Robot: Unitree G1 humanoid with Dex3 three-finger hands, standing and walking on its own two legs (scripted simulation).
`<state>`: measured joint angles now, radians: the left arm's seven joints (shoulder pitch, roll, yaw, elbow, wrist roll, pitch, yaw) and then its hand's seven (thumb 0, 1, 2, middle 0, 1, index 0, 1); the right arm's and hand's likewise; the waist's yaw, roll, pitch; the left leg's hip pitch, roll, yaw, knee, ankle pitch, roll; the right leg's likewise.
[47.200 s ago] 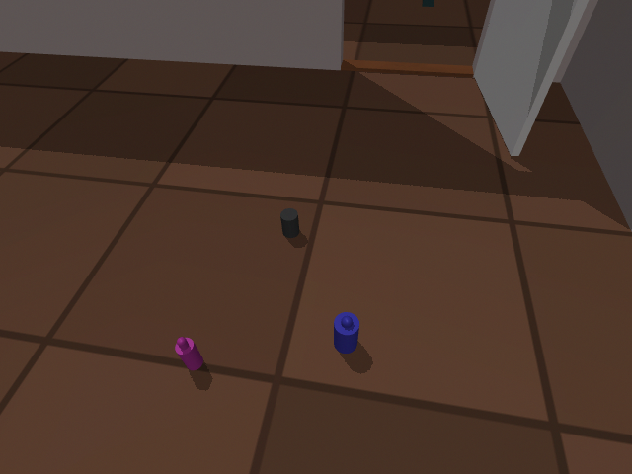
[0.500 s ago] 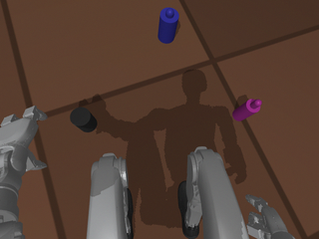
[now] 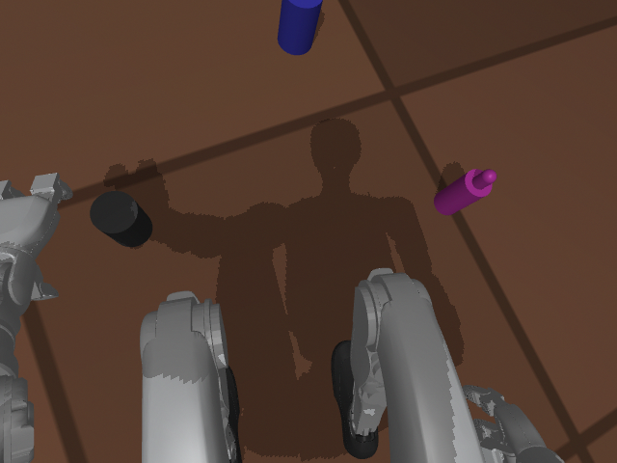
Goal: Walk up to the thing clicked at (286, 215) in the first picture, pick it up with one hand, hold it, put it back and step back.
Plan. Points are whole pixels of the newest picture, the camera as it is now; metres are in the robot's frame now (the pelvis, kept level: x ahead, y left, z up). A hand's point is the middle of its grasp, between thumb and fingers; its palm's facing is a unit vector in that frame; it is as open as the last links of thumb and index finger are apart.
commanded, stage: rise first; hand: left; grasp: from above
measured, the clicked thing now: (124, 220) +0.48 +0.28 -0.31
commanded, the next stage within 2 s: approach in 0.80 s
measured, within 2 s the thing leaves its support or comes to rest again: neither
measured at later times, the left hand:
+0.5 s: hand (57, 243) +0.41 +0.33 -0.19, palm faces -0.46 -0.06 -0.88, open 14.1 cm
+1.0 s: hand (68, 239) +0.42 +0.32 -0.20, palm faces -0.47 -0.06 -0.88, open 14.1 cm
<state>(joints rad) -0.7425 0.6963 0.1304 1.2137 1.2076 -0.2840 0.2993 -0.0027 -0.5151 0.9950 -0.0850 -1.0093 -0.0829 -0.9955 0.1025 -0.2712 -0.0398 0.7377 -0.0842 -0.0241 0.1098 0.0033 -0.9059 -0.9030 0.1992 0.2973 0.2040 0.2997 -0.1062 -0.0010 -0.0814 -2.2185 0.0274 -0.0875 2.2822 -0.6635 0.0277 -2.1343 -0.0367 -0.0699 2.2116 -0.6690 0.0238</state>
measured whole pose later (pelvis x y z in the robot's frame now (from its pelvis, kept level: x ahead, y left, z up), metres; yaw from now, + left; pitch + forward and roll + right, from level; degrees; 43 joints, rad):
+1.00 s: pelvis +0.01 +0.00 -0.03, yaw -1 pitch +34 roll -8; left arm -0.84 0.73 0.13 1.38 1.29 -0.29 0.41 0.00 -0.53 0.98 -0.08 -1.06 -0.09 -1.04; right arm 0.11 -0.26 -0.02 0.78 -0.14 -0.04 0.14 0.00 -0.91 -0.90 0.20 0.30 0.20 0.30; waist -0.15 -0.02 -0.07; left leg -2.31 0.03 -0.10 2.39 -0.69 0.02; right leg -2.22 -0.03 -0.08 2.31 -0.69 0.03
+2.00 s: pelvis +0.01 +0.00 -0.04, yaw -2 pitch +33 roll -9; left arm -0.98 0.72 0.05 1.54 1.33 -0.24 0.48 0.00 -0.51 0.99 -0.09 -1.06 -0.09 -1.04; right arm 0.07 -0.27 0.05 0.75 -0.16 -0.08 0.14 0.00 -0.90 -0.90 0.20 0.30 0.20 0.30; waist -0.23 -0.04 -0.06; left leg -2.35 0.02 -0.12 2.43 -0.67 0.03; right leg -2.25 -0.03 -0.08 2.34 -0.68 0.03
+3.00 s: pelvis +0.01 +0.00 -0.07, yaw -6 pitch +31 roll -11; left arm -1.01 0.87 0.15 1.72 1.33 -0.21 0.61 0.00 -0.50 1.02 -0.09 -1.03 -0.08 -1.02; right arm 0.09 -0.30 0.15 0.73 -0.25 -0.19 0.25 0.00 -0.90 -0.90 0.20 0.30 0.20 0.30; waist -0.31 -0.07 0.06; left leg -2.38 0.03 -0.19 2.55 -0.72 0.01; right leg -2.28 0.00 -0.14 2.42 -0.69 0.03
